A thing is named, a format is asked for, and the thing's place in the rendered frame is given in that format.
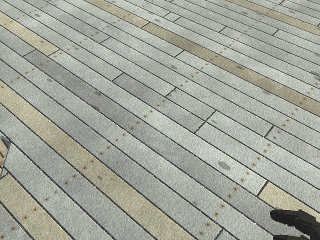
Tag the robot right hand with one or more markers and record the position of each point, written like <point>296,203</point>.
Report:
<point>301,220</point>

